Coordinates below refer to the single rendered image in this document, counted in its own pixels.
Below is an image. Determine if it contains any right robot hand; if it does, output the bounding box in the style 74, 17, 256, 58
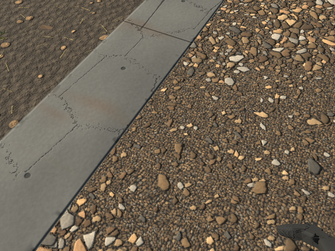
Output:
277, 222, 335, 251

